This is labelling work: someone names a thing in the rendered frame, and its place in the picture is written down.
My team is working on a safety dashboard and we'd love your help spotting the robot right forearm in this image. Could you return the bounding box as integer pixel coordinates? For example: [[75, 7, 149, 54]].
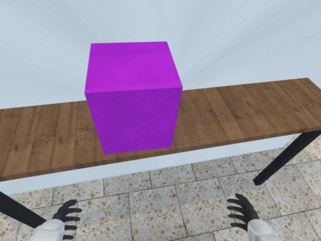
[[247, 219, 282, 241]]

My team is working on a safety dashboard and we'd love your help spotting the carton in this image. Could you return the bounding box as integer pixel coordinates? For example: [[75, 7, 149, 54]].
[[84, 42, 183, 154]]

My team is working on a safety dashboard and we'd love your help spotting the table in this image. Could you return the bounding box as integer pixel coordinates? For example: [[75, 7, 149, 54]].
[[0, 78, 321, 228]]

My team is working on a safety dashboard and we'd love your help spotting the right robot hand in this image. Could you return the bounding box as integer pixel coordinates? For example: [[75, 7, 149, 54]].
[[227, 193, 259, 231]]

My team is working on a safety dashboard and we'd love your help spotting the left robot hand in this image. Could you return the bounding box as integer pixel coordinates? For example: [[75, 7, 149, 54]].
[[52, 199, 82, 239]]

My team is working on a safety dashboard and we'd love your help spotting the robot left forearm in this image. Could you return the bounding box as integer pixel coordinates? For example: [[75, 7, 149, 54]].
[[28, 219, 65, 241]]

